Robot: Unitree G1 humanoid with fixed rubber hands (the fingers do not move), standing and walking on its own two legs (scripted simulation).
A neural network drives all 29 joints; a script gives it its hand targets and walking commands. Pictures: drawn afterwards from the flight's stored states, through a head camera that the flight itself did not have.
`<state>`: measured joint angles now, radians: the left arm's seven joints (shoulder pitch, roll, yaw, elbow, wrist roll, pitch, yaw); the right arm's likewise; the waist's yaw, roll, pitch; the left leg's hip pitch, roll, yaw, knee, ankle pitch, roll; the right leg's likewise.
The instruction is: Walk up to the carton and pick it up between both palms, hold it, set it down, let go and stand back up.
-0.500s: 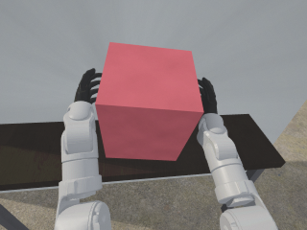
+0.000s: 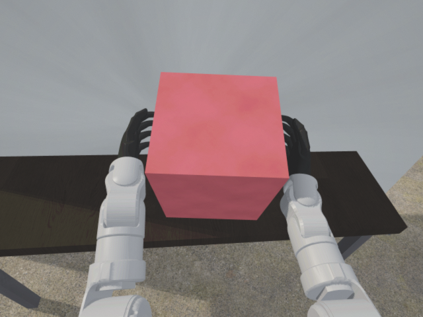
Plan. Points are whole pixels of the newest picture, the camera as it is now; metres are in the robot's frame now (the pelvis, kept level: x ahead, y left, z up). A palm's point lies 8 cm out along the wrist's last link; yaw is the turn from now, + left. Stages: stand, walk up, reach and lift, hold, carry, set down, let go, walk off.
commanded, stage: set down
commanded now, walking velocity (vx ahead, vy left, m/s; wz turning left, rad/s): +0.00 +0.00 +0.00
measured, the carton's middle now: (214, 155) +0.41 +0.00 +0.09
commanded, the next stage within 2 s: none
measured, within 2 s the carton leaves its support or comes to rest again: neither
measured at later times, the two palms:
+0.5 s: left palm (126, 161) +0.37 +0.17 +0.11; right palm (286, 165) +0.36 -0.13 +0.12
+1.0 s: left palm (136, 154) +0.41 +0.16 +0.09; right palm (283, 161) +0.39 -0.14 +0.10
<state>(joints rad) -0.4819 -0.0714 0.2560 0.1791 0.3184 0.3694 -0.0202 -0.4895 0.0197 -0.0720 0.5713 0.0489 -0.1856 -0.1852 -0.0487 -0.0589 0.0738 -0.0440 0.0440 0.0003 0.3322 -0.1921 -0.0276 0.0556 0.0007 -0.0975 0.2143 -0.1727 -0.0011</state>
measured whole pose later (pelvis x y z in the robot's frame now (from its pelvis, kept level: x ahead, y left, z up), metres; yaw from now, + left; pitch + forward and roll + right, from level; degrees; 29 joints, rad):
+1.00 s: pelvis +0.01 +0.00 +0.00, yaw -2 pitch +0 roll +0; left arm -0.71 -0.04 0.46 0.78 0.36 0.07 -0.02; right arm -0.68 0.09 -0.41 0.91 -0.26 -0.27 -0.13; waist 0.02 -0.02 0.03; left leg -0.11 0.04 0.04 0.27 -0.16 -0.02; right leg -0.05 -0.01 -0.07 0.21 -0.16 0.01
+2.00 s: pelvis +0.02 +0.00 +0.00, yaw -3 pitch +11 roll +0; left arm -0.82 -0.02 0.55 1.02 0.40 -0.09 0.00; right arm -0.76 0.14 -0.69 0.95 -0.49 -0.29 -0.08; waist 0.03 -0.02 -0.05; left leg -0.33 0.04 0.06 0.31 -0.18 -0.02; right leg -0.28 -0.01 -0.05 0.26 -0.17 0.01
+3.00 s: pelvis +0.00 +0.00 +0.00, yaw -3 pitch +14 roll +0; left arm -0.83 -0.04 0.64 1.08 0.46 -0.23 0.01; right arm -0.72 0.16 -0.75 0.93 -0.55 -0.34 -0.05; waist 0.03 -0.03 -0.05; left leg -0.41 0.04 0.06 0.32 -0.15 -0.01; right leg -0.37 -0.01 -0.06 0.28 -0.16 0.00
